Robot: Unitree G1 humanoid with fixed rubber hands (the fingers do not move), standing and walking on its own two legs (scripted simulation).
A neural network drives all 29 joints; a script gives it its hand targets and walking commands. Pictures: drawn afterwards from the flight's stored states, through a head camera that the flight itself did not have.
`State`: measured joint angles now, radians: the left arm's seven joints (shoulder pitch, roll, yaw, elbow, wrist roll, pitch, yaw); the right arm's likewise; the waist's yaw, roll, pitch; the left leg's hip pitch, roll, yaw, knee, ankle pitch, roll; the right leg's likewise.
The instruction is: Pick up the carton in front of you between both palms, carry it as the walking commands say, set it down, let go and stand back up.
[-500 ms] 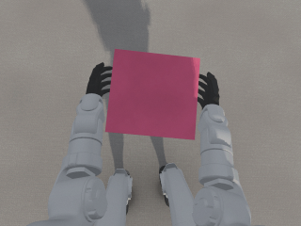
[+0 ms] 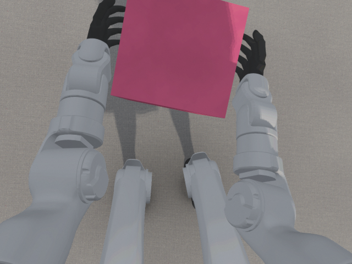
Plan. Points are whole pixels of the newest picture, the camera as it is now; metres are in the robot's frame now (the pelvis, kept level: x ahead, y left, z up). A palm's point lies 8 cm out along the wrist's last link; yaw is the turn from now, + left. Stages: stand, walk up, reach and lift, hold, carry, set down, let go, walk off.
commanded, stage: set down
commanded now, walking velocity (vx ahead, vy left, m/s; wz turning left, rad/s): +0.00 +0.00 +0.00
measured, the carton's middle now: (174, 64) +0.51 -0.03 -0.19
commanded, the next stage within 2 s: none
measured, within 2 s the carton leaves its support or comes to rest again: rests again in 0.98 s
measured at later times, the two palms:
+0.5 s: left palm (119, 47) +0.58 +0.10 -0.26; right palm (227, 79) +0.49 -0.18 -0.26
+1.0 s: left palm (121, 53) +0.58 +0.10 -0.31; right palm (224, 80) +0.49 -0.19 -0.29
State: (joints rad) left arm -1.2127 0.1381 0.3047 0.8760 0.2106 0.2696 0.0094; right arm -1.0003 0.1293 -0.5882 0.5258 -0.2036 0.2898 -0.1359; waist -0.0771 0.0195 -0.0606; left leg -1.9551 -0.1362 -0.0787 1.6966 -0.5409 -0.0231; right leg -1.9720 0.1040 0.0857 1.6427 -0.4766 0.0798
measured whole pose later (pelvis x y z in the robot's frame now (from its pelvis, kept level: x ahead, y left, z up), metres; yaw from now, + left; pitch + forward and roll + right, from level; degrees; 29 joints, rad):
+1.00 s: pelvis -0.01 +0.01 -0.13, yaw -3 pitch +39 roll -6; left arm -1.67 0.39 -0.01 1.24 0.03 0.22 0.03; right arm -1.37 -0.01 -0.58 0.80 -0.07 0.23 -0.17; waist -0.14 -0.01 0.36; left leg -2.21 -0.14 -0.05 2.20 -0.66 0.01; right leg -2.20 0.10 0.03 2.10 -0.59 0.11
